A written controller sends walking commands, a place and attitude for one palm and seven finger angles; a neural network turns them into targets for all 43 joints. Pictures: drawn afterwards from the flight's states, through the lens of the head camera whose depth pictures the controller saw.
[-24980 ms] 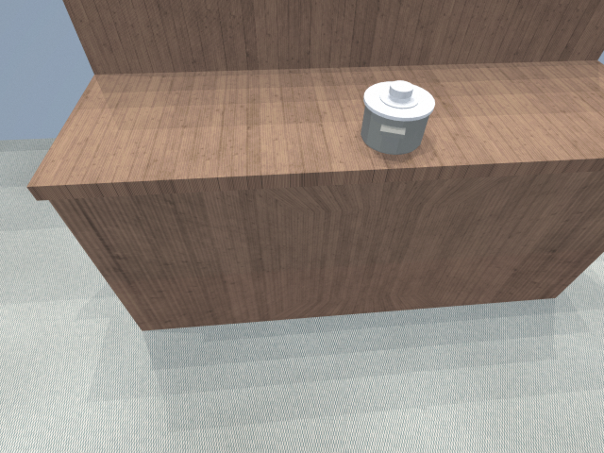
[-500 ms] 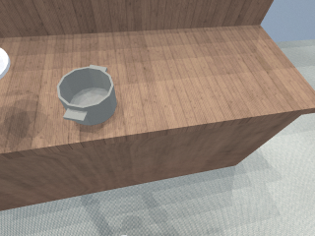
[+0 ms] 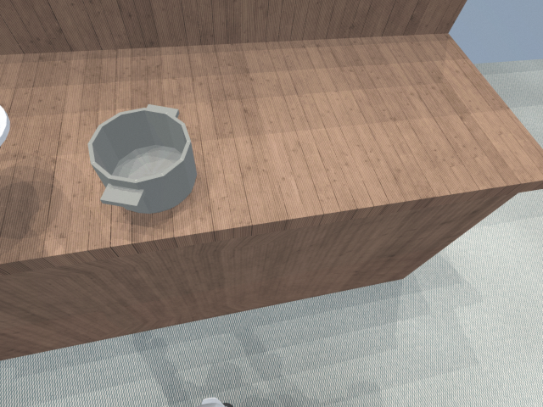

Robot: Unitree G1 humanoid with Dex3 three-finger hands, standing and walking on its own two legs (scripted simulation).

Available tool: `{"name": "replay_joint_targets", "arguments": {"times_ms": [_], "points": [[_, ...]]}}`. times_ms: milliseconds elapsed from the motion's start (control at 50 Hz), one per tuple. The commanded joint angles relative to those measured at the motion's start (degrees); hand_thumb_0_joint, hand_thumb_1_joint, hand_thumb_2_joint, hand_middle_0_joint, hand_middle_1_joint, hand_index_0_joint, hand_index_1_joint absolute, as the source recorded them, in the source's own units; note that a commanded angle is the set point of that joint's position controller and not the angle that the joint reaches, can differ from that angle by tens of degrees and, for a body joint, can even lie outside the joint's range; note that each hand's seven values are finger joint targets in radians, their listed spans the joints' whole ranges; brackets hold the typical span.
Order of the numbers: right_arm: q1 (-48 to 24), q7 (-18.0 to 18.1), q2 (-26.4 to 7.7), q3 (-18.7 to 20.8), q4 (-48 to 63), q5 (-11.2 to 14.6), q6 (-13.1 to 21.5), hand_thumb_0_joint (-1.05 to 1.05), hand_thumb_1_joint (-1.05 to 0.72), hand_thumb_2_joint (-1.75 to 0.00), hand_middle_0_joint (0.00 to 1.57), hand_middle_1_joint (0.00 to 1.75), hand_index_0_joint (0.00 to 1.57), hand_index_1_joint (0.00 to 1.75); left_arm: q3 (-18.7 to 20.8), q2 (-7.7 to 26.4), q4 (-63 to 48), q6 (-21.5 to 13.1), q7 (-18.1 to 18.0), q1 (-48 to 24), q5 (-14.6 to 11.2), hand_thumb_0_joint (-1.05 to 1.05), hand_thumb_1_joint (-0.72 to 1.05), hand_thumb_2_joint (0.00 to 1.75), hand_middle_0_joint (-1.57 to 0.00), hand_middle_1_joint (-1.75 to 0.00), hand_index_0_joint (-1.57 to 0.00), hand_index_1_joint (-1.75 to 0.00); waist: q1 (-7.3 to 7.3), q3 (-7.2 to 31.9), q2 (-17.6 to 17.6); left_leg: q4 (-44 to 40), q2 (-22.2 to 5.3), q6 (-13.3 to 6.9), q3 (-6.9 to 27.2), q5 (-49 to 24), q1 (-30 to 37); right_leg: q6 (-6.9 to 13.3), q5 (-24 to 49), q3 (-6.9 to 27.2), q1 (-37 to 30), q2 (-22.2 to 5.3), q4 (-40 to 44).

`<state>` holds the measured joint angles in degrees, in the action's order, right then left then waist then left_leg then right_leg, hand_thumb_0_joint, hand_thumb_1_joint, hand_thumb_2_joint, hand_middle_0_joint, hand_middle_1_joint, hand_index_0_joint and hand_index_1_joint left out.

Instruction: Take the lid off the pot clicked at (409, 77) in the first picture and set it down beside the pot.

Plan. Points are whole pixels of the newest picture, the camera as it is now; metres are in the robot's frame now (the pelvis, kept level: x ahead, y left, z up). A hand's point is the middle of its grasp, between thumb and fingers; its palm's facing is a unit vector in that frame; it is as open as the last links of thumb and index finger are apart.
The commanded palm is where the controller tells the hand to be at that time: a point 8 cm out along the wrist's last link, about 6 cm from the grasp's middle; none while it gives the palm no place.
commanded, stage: lower the lid onto the table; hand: left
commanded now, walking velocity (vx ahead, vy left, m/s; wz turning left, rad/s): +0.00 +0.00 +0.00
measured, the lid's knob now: out of the picture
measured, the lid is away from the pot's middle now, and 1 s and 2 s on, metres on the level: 0.23 0.23 0.24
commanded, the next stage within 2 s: open the fingers wide in 1.78 s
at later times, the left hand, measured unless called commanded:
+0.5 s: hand out of the picture +0.45 +0.40 +0.13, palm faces -0.42 -0.23 -0.88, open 8.3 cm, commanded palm +0.52 +0.40 +0.21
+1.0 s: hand out of the picture +0.44 +0.40 +0.10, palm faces -0.46 -0.21 -0.86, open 8.3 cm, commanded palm +0.53 +0.41 +0.18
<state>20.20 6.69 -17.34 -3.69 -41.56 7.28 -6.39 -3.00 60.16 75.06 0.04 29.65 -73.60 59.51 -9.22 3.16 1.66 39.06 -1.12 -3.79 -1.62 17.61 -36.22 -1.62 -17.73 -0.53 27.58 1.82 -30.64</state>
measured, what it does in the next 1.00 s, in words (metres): stands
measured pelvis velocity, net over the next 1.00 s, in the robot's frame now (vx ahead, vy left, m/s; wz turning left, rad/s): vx -0.02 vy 0.02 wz -0.02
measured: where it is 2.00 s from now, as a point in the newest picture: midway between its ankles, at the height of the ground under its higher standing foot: outside the picture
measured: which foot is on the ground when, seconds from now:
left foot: down 0.00-1.00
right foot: down 0.00-1.00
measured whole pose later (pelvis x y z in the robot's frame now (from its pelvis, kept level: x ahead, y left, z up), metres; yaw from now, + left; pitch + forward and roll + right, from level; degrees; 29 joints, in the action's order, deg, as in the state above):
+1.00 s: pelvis -0.02 +0.02 -0.02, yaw -1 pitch +17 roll -6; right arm 21.4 8.2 -16.9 -4.0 -41.6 6.6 -6.1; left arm -0.8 59.2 75.5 -6.3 26.5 -68.8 60.1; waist -10.5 4.5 1.6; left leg 46.1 -1.3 -5.2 -1.8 19.0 -44.9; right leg -2.4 -18.8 -0.4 36.0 2.0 -37.2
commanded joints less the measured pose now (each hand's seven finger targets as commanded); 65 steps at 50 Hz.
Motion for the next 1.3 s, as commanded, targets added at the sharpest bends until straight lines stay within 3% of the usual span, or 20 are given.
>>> {"name": "replay_joint_targets", "arguments": {"times_ms": [0,20,100,120,200,220,300,320,380,500,520,600,620,800,860,980,1120,1200,1240,1280], "points": [[7.4,1.0,-11.5,3.4,2.2,-0.3,0.7,0.0,-0.9,-0.9,0.2,0.3,0.2,0.3,2.5,17.0,-16.1,-1.1,-2.7,-27.4,-0.8,0.0,0.55,0.91,-0.97,-1.14,-0.86,-1.11,0.4,26.5,13.2,-0.6,-0.3,-0.3,2.6,-32.2,30.8,1.7,17.0,-2.7,3.6,3.4,1.3],[8.1,1.0,-11.6,3.7,2.0,-0.6,0.4,0.0,-0.9,-0.9,0.2,0.3,0.2,0.3,3.8,19.1,-16.2,-0.9,-3.2,-28.8,-0.1,0.0,0.55,0.91,-0.97,-1.14,-0.86,-1.11,0.09,27.5,14.7,-0.2,-0.3,-0.1,2.9,-31.4,31.1,1.5,16.4,-2.4,4.1,3.4,1.2],[7.6,1.3,-11.3,3.4,2.0,-0.3,0.9,0.0,-0.9,-0.9,0.2,0.3,0.2,0.3,1.5,15.2,-16.2,-1.8,-2.8,-27.1,-1.3,0.0,0.55,0.91,-0.97,-1.14,-0.86,-1.11,0.11,26.4,14.3,-0.2,-0.5,0.0,3.0,-32.3,31.2,1.8,15.7,-3.0,5.7,3.5,0.8],[8.5,1.2,-11.8,3.8,1.7,-0.7,0.5,0.0,-0.9,-0.9,0.2,0.3,0.2,0.3,3.8,18.5,-17.5,-1.6,-3.4,-29.3,-0.6,0.0,0.55,0.91,-0.97,-1.14,-0.86,-1.11,-0.04,28.1,15.6,0.1,-0.7,0.3,3.7,-31.9,32.1,1.6,15.0,-2.8,6.2,3.6,0.8],[8.3,1.7,-11.4,3.5,1.8,-0.6,1.0,0.0,-0.9,-0.9,0.2,0.3,0.2,0.3,3.1,17.0,-17.9,-2.8,-3.4,-28.6,-1.1,0.0,0.55,0.91,-0.97,-1.14,-0.86,-1.11,0.23,29.0,15.1,0.5,-0.8,0.4,3.9,-34.2,32.7,1.8,15.1,-3.2,6.8,3.8,0.0],[9.1,1.6,-11.8,4.0,1.5,-1.0,0.7,0.0,-0.9,-0.9,0.2,0.3,0.2,0.3,6.3,21.2,-18.5,-2.7,-4.0,-29.8,-0.3,0.0,0.55,0.91,-0.97,-1.14,-0.86,-1.11,0.15,30.5,15.7,1.2,-1.0,0.6,4.4,-34.3,33.4,1.6,14.9,-2.9,7.1,3.8,-0.1],[8.8,1.4,-11.2,3.8,1.7,-0.8,0.9,0.0,-0.9,-0.9,0.2,0.3,0.2,0.3,2.8,15.5,-15.6,-3.2,-3.6,-26.9,-0.6,0.0,0.55,0.91,-0.97,-1.14,-0.86,-1.11,0.31,28.0,15.9,1.4,-0.9,1.2,4.4,-36.3,32.8,1.9,14.0,-3.6,9.6,4.0,-0.7],[9.4,1.2,-11.7,4.1,1.5,-1.1,0.4,0.0,-0.9,-0.9,0.2,0.3,0.2,0.3,4.8,18.3,-15.2,-2.8,-4.0,-27.4,0.1,0.0,0.55,0.91,-0.97,-1.14,-0.86,-1.11,0.04,27.6,15.4,1.5,-1.2,1.3,5.0,-34.3,32.4,1.7,12.7,-3.4,10.4,4.0,-0.4],[9.1,1.1,-11.7,3.7,2.0,-1.0,0.2,0.0,-0.9,-0.9,0.2,0.3,0.2,0.3,3.1,16.2,-10.9,-2.8,-4.1,-24.4,0.4,0.0,0.55,0.91,-0.97,-1.14,-0.86,-1.11,-0.25,23.3,12.5,0.8,-0.5,0.9,4.5,-26.0,27.1,2.0,10.4,-3.5,10.6,3.9,-0.5],[9.1,1.7,-11.5,3.7,2.2,-0.8,0.3,0.0,-0.9,-0.9,0.2,0.3,0.2,0.3,3.3,16.2,-15.9,-4.0,-4.5,-27.0,-0.2,0.0,0.55,0.91,-0.97,-1.14,-0.86,-1.11,-0.03,28.1,14.7,1.2,-1.1,1.2,5.4,-28.9,30.4,2.0,10.1,-3.6,11.6,3.9,-1.5],[9.8,1.6,-12.1,4.2,1.8,-1.2,0.1,0.0,-0.9,-0.9,0.2,0.3,0.2,0.3,4.8,18.4,-17.6,-3.9,-4.9,-29.7,0.0,0.0,0.55,0.91,-0.97,-1.14,-0.86,-1.11,-0.44,29.6,15.8,1.1,-1.6,1.3,6.0,-27.5,31.9,1.8,9.2,-3.3,12.4,4.0,-1.1],[9.5,2.1,-11.6,4.0,1.5,-1.1,1.0,0.0,-0.9,-0.9,0.2,0.3,0.2,0.3,3.1,14.9,-18.4,-4.9,-4.7,-28.1,-1.2,0.0,0.55,0.91,-0.97,-1.14,-0.86,-1.11,-0.23,29.2,17.4,0.9,-1.9,1.7,6.7,-28.3,33.4,2.2,7.7,-3.9,14.6,4.0,-1.4],[10.3,2.1,-12.1,4.5,1.1,-1.5,0.8,0.0,-0.9,-0.9,0.2,0.3,0.2,0.3,5.2,17.8,-18.7,-4.8,-5.1,-29.5,-0.5,0.0,0.55,0.91,-0.97,-1.14,-0.86,-1.11,-0.61,30.4,17.1,1.0,-2.0,1.8,7.1,-26.6,33.4,1.9,7.4,-3.4,14.6,4.0,-1.2],[9.3,2.0,-11.6,3.6,1.5,-1.1,0.7,0.0,-0.9,-0.9,0.2,0.3,0.2,0.3,3.4,15.0,-13.2,-5.7,-5.1,-22.9,-0.5,0.0,0.55,0.91,-0.97,-1.14,-0.86,-1.11,-0.12,24.4,13.0,1.3,-1.1,1.3,5.7,-23.0,26.4,2.3,7.4,-3.8,14.1,4.1,-2.5],[10.0,2.1,-12.0,3.7,1.8,-1.3,0.4,0.0,-0.9,-0.9,0.2,0.3,0.2,0.3,5.4,18.7,-13.6,-5.7,-5.8,-23.6,0.4,0.0,0.55,0.91,-0.97,-1.14,-0.86,-1.11,-0.4,25.4,13.1,1.8,-0.7,0.9,5.5,-18.7,24.7,2.3,7.1,-3.1,13.6,4.0,-2.6],[9.7,2.7,-12.2,3.5,1.8,-1.1,0.8,0.0,-0.9,-0.9,0.2,0.3,0.2,0.3,6.3,20.4,-14.3,-7.0,-6.0,-23.2,-0.2,0.0,0.55,0.91,-0.97,-1.14,-0.86,-1.11,-0.81,26.5,13.7,2.0,-0.8,0.6,5.2,-15.1,23.3,2.1,6.6,-2.8,13.6,3.9,-3.3],[10.4,3.2,-12.3,3.9,0.5,-1.6,1.0,0.0,-0.9,-0.9,0.2,0.3,0.2,0.3,8.6,22.3,-18.4,-8.3,-6.3,-24.5,-0.3,0.0,0.55,0.91,-0.97,-1.14,-0.86,-1.11,-0.71,31.3,19.9,4.4,-2.2,2.0,6.6,-28.3,30.2,1.9,8.4,-3.2,17.7,4.3,-4.7],[10.0,2.8,-11.6,3.7,0.7,-1.1,0.8,0.0,-0.9,-0.9,0.2,0.3,0.2,0.3,4.7,15.7,-15.2,-8.3,-5.4,-20.4,-1.5,0.0,0.55,0.91,-0.97,-1.14,-0.86,-1.11,-0.79,27.4,17.8,4.7,-2.2,2.3,6.7,-30.4,29.0,2.1,7.9,-4.1,19.9,4.4,-5.0],[9.8,2.7,-11.9,3.5,1.3,-1.1,0.5,0.0,-0.9,-0.9,0.2,0.3,0.2,0.3,3.8,14.6,-10.6,-7.4,-5.3,-17.5,-1.1,0.0,0.55,0.91,-0.97,-1.14,-0.86,-1.11,-1.53,24.4,14.4,4.5,-2.0,1.6,6.5,-24.0,25.6,2.1,6.6,-3.8,20.5,4.3,-4.8],[9.6,2.8,-12.2,3.4,1.5,-1.0,0.1,0.0,-0.9,-0.9,0.2,0.3,0.2,0.3,5.4,17.6,-12.6,-7.6,-5.6,-18.5,-1.2,0.0,0.55,0.91,-0.97,-1.14,-0.86,-1.11,-1.36,25.6,13.0,4.6,-1.5,0.9,5.6,-20.5,22.8,2.0,7.2,-3.3,17.8,4.2,-5.1]]}}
